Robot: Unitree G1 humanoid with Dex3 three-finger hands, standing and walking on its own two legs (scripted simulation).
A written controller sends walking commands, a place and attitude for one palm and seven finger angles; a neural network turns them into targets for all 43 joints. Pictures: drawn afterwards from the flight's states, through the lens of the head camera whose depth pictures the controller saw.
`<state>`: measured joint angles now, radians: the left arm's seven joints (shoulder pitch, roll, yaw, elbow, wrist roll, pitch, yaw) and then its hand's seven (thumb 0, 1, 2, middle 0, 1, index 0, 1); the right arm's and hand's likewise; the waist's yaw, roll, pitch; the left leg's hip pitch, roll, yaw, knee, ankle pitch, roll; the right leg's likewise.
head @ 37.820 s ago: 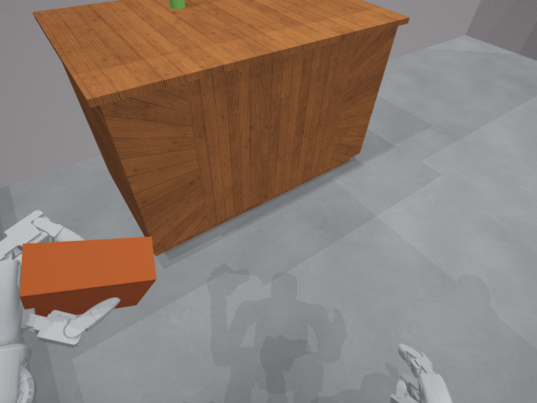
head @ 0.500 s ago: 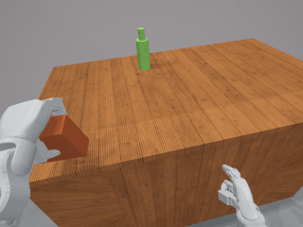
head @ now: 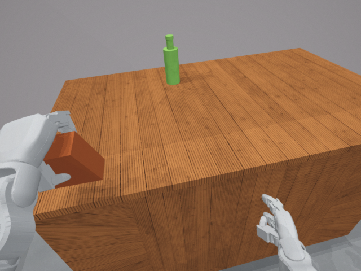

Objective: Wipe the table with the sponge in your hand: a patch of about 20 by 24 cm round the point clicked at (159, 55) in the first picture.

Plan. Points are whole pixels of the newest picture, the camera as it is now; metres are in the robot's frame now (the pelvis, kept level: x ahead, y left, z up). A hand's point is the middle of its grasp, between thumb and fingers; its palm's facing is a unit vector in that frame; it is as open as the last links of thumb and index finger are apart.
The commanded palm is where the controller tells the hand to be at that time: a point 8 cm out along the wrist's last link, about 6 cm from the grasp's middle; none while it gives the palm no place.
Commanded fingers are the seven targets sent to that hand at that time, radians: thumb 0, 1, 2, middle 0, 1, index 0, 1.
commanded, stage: step back with the hand held close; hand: left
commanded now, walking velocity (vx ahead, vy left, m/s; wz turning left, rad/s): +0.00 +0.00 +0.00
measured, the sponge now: (66, 166) +0.22 +0.29 +0.17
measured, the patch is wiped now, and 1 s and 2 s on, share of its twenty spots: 0.95 0.95 0.95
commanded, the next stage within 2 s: stop stepping back and stand still in 1.18 s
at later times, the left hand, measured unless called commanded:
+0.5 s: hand (78, 120) +0.24 +0.23 +0.27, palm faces +0.45 -0.76 -0.47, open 9.3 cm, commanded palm +0.16 +0.29 +0.27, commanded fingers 0.00 0.10 1.30 -1.20 -1.60 -1.20 -1.60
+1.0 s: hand out of the picture +0.10 +0.26 +0.28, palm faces +0.56 -0.79 -0.24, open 9.3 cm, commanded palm +0.04 +0.30 +0.27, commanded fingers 0.00 0.10 1.30 -1.20 -1.60 -1.20 -1.60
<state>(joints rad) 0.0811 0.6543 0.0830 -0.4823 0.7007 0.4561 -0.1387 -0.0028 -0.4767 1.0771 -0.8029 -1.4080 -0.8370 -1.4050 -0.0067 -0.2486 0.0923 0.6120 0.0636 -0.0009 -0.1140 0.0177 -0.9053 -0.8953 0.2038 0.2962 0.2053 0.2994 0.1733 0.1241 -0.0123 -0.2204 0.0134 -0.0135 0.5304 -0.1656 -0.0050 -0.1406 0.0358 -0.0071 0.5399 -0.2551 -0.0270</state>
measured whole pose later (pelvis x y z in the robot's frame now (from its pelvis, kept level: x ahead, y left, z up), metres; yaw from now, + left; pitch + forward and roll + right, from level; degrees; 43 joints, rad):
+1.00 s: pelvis -0.10 +0.01 -0.02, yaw +3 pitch -3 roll -1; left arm 0.11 0.43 0.48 -0.60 -0.07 -0.16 0.13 -0.01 -0.49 1.08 -0.81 -1.42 -0.85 -1.42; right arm 0.11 -0.21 0.03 0.61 0.04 -0.08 -0.05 0.01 -0.91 -0.89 0.20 0.30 0.21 0.30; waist 0.01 0.00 0.01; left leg -0.47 0.04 0.00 1.03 -0.46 0.00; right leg -0.44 0.00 -0.06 0.65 -0.17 -0.02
